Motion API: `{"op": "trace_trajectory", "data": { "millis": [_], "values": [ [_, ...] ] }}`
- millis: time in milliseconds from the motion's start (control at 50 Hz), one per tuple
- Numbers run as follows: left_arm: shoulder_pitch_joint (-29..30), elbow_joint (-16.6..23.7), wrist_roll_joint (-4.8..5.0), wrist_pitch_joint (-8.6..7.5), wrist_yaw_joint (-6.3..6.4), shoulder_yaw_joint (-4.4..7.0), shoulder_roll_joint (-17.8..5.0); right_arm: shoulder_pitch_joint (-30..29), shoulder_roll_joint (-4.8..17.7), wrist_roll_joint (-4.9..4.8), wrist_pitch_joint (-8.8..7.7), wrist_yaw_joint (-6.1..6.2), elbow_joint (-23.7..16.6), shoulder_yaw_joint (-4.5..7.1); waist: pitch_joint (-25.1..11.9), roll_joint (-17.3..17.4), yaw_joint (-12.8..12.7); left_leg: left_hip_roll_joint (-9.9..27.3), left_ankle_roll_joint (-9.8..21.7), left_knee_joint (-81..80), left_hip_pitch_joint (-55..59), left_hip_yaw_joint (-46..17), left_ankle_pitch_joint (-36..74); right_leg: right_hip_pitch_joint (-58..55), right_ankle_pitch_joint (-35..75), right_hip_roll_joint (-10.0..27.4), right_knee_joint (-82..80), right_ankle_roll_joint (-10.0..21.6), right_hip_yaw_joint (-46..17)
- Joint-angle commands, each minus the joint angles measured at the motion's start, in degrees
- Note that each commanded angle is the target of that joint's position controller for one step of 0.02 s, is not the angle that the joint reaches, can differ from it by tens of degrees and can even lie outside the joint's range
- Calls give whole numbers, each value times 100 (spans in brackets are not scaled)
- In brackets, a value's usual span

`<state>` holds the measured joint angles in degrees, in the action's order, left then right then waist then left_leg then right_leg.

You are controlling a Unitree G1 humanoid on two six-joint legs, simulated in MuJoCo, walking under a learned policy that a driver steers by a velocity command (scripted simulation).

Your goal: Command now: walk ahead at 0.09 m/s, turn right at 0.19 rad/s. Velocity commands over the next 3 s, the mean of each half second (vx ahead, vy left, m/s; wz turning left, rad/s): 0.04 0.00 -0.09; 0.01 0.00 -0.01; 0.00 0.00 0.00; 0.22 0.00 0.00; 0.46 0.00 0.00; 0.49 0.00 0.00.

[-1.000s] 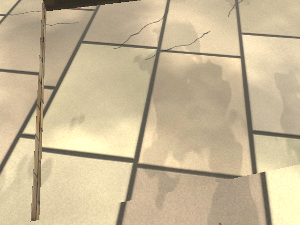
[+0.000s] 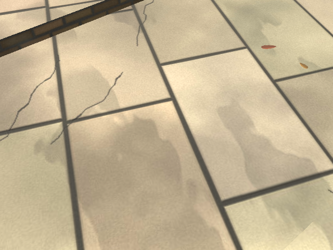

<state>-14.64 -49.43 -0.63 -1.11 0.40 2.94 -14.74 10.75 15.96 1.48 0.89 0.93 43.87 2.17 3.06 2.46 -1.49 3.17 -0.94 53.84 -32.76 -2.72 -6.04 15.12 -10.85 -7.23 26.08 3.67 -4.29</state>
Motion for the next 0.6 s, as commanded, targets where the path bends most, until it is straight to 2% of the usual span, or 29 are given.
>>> {"op": "trace_trajectory", "data": {
  "millis": [20,60,100,120,140,160,180,200,220,240,260,280,300,320,340,360,380,420,440,460,480,500,520,540,560,580,600],
  "values": [
    [-377,111,-99,-37,104,205,-872,135,576,8,-35,-29,-262,182,-559,-559,-60,121,-10,-428,218,-325,256,-442,2017,1796,-57,1229,-1302],
    [-236,119,-139,-14,120,186,-789,198,448,9,-47,-82,-208,152,-524,-686,-46,27,18,-1022,632,-308,298,-112,1580,1621,395,1099,-1258],
    [-113,131,-131,42,131,144,-665,309,265,-17,-75,-138,-120,101,-523,-792,-44,-143,27,-1780,1329,-133,406,378,993,1324,868,908,-1139],
    [-66,123,-123,77,158,132,-634,431,181,-30,-104,-156,-49,81,-511,-757,26,-183,33,-2280,1724,-32,741,557,726,1185,1209,799,-1098],
    [50,151,-114,114,198,115,-595,757,108,-37,-155,-175,121,82,-503,-608,210,-216,33,-3023,2228,145,1347,724,518,985,1706,662,-988],
    [109,251,-24,124,196,-3,-270,672,496,-100,-252,-176,172,182,-362,343,265,-90,-25,-3553,2381,-75,1771,1262,-346,380,2052,219,-391],
    [347,338,-32,89,228,11,-374,776,711,-126,-340,-187,262,220,32,1201,434,447,78,-4264,2075,-893,2660,1341,-1116,-127,2971,-103,268],
    [199,244,4,50,228,69,-560,820,469,-102,-430,-255,341,103,48,1176,328,627,95,-4434,1925,-998,3738,1040,-1918,-206,3245,-144,549],
    [440,-2,-43,-15,305,33,-551,1564,-59,7,-420,-360,706,-15,-52,211,820,-427,-365,-4133,2732,922,4040,1014,-1984,41,3191,196,274],
    [-80,7,-77,-25,266,11,-258,2019,259,2,-434,-290,1027,52,-284,543,313,-38,-219,-3768,3613,614,5132,1470,-1471,96,3731,224,302],
    [-163,86,-7,-31,245,81,-342,2263,509,-14,-502,-251,1058,57,41,1432,404,1111,430,-3555,3622,-751,7259,2211,-3325,-156,5223,-38,694],
    [-579,3,-62,27,294,46,-291,1967,694,-119,-511,-239,1026,101,-280,1742,89,2158,1294,-3634,3364,-2176,5236,2536,-3329,196,5757,-126,267],
    [33,-26,-111,92,291,55,-465,1363,435,-117,-505,-254,750,72,149,629,230,1864,1341,-3981,2663,-2083,4034,2576,-3113,356,6238,-169,235],
    [529,70,-71,98,235,64,-437,1201,404,25,-510,-227,668,26,73,89,334,1517,1179,-4115,2331,-1819,3725,2340,-2911,317,6226,-121,292],
    [951,163,-110,106,185,39,-353,1557,257,78,-515,-158,812,-31,96,-372,547,1106,988,-4001,2397,-1289,4816,2298,-2829,319,6264,-82,494],
    [694,213,-117,164,132,-38,-14,1719,295,60,-521,-59,963,-32,-237,-207,252,1080,1047,-3615,2939,-1090,5651,2486,-2654,345,6372,-61,514],
    [504,204,-157,227,111,-134,180,1806,241,71,-490,-21,1064,-30,-592,20,253,1142,1189,-3531,2971,-1208,5659,2400,-2498,424,6441,-110,551],
    [597,355,-155,298,139,-216,252,1915,44,62,-436,11,1160,-85,-869,257,277,1078,1344,-3384,3227,-1228,5890,2616,-2677,417,6598,-171,605],
    [663,419,-121,315,152,-256,267,1946,-30,74,-400,49,1177,-112,-922,214,256,1088,1418,-3305,3306,-1208,5919,2754,-2783,445,6580,-179,613],
    [718,534,-95,333,162,-322,329,1883,25,73,-365,107,1137,-107,-985,336,200,1169,1466,-3299,3169,-1294,5543,2666,-2898,571,6218,-155,501],
    [693,537,-88,340,170,-386,370,1812,3,73,-303,140,1126,-114,-1029,297,136,1053,1411,-3326,3021,-1172,5196,2478,-3071,584,5881,-102,621],
    [501,528,-39,338,167,-449,436,1737,84,59,-237,155,1083,-97,-1109,501,30,1002,1371,-3434,2719,-1075,4770,2010,-3393,532,5380,-8,736],
    [136,492,49,310,170,-483,447,1701,237,11,-178,137,1073,-41,-1107,887,-80,1042,1322,-3672,2211,-1101,4147,1310,-3574,454,4839,117,717],
    [-422,428,76,259,185,-460,354,1652,388,-85,-165,103,1115,35,-961,1429,-326,1195,1142,-3815,1115,-1530,2580,104,-2667,586,3888,265,205],
    [-137,466,-33,181,186,-370,-89,1918,71,-73,-105,81,1252,13,-489,697,-198,864,794,-3697,485,-1186,1495,-84,-2319,720,2887,458,-295],
    [-59,533,-201,227,212,-189,-788,1458,-336,-152,-42,18,785,-16,-132,-1678,-275,-194,321,-2664,-747,-273,-645,-24,-1236,1913,1643,1078,-2404],
    [-767,410,-322,274,279,-203,-666,529,392,-103,70,20,393,216,-279,-1789,-868,-403,281,-2079,-714,-1018,-2843,459,-805,2717,79,1560,-4445]
  ]
}}
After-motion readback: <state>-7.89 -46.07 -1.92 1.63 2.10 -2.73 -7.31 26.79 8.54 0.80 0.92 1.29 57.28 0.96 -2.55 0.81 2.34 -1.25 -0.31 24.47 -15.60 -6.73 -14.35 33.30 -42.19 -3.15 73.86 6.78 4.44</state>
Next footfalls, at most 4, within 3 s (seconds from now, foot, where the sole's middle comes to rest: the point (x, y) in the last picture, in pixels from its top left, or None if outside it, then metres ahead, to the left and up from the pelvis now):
0.12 left None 0.11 0.19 -0.89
0.54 right None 0.04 -0.01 -0.77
1.06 left None -0.10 0.16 -0.77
2.56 left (158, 239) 0.55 0.09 -0.89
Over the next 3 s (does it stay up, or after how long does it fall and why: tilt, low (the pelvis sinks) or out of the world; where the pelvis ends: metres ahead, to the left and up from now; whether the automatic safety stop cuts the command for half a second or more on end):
stays up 0.67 -0.04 -0.13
